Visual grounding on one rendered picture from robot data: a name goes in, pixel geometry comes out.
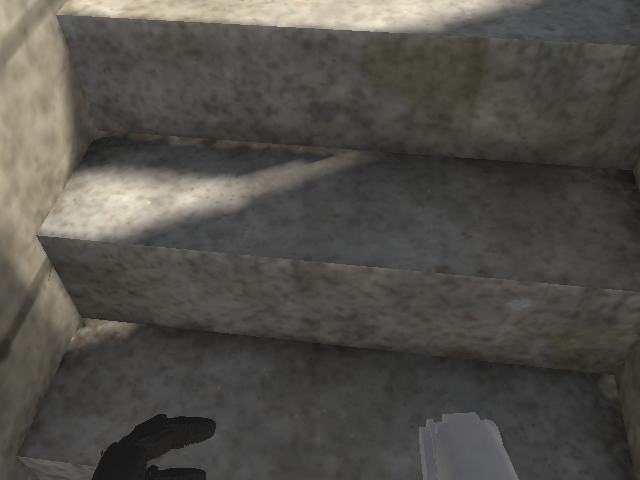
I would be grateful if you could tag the right robot thigh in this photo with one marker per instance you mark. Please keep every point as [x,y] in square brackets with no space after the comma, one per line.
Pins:
[463,447]

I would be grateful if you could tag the robot right shin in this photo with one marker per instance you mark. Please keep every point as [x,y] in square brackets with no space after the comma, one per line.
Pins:
[494,425]

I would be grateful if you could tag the robot left hand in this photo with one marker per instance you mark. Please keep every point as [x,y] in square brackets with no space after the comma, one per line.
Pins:
[127,459]

